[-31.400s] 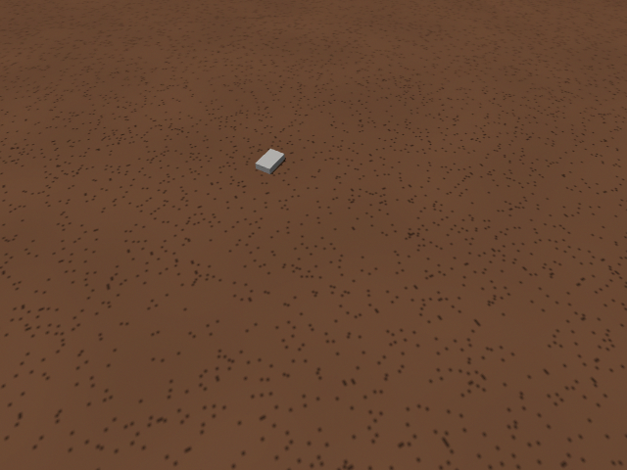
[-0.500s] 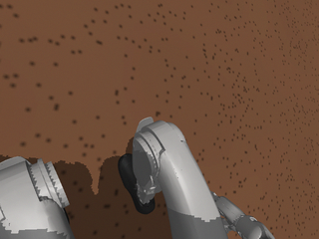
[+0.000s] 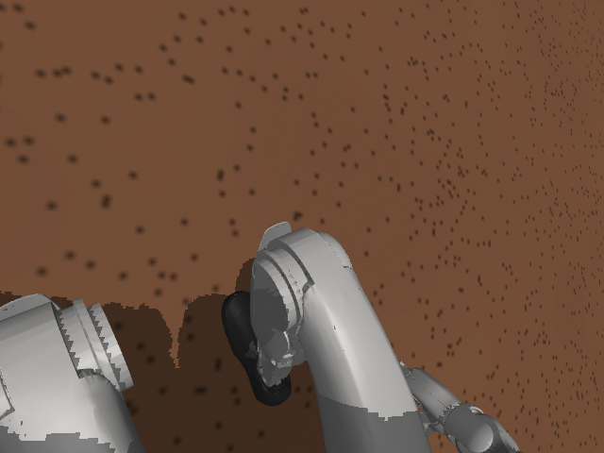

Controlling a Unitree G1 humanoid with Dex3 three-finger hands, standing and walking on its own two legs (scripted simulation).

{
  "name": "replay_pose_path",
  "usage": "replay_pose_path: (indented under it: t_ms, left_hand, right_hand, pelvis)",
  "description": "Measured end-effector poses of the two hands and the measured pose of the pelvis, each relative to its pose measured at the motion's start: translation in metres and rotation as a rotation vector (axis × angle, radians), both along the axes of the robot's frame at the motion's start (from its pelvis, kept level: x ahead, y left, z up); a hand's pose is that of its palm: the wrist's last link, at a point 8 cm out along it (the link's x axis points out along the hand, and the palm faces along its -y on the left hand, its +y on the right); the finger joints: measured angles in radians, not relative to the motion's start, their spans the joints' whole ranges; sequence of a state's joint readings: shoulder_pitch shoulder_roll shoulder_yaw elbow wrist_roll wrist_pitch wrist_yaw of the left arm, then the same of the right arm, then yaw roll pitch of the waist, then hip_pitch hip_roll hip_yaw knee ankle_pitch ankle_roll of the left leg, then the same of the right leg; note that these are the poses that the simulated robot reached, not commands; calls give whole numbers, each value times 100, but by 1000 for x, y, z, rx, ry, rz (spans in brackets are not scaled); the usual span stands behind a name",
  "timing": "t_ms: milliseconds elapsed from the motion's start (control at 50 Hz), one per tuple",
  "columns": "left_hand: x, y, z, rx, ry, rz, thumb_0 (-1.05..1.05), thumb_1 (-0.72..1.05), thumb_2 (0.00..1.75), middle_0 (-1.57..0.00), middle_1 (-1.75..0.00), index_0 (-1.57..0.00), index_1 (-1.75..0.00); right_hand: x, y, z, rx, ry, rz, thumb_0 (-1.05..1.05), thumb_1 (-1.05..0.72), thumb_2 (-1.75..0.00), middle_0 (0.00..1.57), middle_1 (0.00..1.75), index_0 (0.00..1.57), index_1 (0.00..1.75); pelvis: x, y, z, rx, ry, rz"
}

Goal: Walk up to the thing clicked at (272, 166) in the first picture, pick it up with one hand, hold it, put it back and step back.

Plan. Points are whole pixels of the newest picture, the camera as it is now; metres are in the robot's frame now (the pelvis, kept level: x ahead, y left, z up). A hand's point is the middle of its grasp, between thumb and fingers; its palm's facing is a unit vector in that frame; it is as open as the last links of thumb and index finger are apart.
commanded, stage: open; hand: left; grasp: from above
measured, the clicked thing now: out of the picture +0.43 +0.37 -0.28
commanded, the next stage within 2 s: withdraw in 0.34 s
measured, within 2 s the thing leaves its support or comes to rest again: neither
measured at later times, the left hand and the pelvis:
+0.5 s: hand out of the picture +0.42 +0.36 -0.25, palm faces -0.46 -0.17 -0.87, open 13.9 cm; pelvis +0.00 +0.00 +0.00, yaw +0 degrees
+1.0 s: hand out of the picture +0.42 +0.39 -0.09, palm faces -0.48 -0.12 -0.87, open 14.0 cm; pelvis -0.01 +0.00 +0.04, yaw +6 degrees
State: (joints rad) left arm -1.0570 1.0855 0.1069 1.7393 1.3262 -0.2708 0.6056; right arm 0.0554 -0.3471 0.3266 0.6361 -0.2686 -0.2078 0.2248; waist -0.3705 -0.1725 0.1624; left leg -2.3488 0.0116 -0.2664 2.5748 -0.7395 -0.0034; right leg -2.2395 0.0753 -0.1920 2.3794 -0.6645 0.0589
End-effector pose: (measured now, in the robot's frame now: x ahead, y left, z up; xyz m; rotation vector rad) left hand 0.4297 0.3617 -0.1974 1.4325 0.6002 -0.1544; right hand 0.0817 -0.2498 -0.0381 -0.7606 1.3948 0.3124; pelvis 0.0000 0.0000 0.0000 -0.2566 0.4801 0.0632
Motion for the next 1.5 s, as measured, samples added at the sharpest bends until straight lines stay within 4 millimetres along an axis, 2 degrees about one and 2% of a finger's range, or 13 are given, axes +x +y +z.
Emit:
replay_pose_path:
  t_ms: [260,520,600,700,800,900,980,1040,1120,1280,1360,1500]
  left_hand:
    - [-4,0,2,-4,23,14,0,-46,92,-11,-101,-12,-99]
    - [-2,1,2,-12,5,-3,0,-48,95,-9,-104,-10,-102]
    - [6,4,11,-4,-57,3,0,-48,96,-9,-103,-10,-102]
    - [18,12,39,38,-142,18,0,-49,96,-10,-102,-11,-101]
    - [22,28,92,102,-194,58,0,-50,97,-10,-101,-10,-100]
    - [13,38,142,132,-100,104,0,-50,98,-9,-100,-9,-100]
    - [-1,31,160,109,27,96,0,-50,98,-9,-101,-9,-101]
    - [-12,20,162,57,91,67,0,-50,99,-9,-101,-9,-101]
    - [-21,7,151,-22,107,7,0,-49,99,-10,-101,-10,-101]
    - [-20,9,120,-23,7,-82,0,-49,99,-10,-101,-10,-101]
    - [-9,17,115,18,-48,-68,0,-48,98,-10,-101,-10,-100]
    - [15,27,126,87,-87,6,0,-47,97,-11,-99,-11,-98]
  right_hand:
    - [-2,-2,-2,8,-7,-9,0,-90,-90,20,30,20,30]
    - [-9,-1,3,-13,5,-14,0,-90,-90,20,30,20,30]
    - [-8,0,4,-8,4,-11,0,-90,-90,20,30,20,30]
    - [-4,1,2,14,-16,-38,0,-90,-90,20,30,20,30]
    - [9,0,-6,67,-60,-100,0,-90,-90,20,30,20,30]
    - [25,1,-13,130,-111,-167,0,-91,-90,20,30,20,30]
    - [31,1,-10,149,-131,-199,0,-91,-90,20,30,20,30]
    - [29,-4,-4,127,-124,-206,0,-91,-90,20,30,20,30]
    - [19,-18,4,57,-106,-202,0,-90,-90,20,30,20,30]
    - [-5,-39,4,-91,-52,-196,0,-90,-90,20,30,20,30]
    - [-14,-34,-4,-102,-36,-211,0,-90,-90,20,30,20,30]
    - [-21,-9,-16,-29,-31,-268,0,-90,-90,20,30,20,30]
  pelvis:
    - [-3,-1,1,7,-5,-2]
    - [-3,0,1,2,-11,-1]
    - [-3,0,2,1,-4,-1]
    - [0,-1,3,1,22,1]
    - [4,-1,10,12,68,13]
    - [1,-1,24,39,93,34]
    - [-5,-3,40,60,90,53]
    - [-10,-6,50,72,84,64]
    - [-15,-10,52,77,77,67]
    - [-17,-12,27,74,45,59]
    - [-16,-9,18,69,46,56]
    - [-9,-4,18,57,95,52]
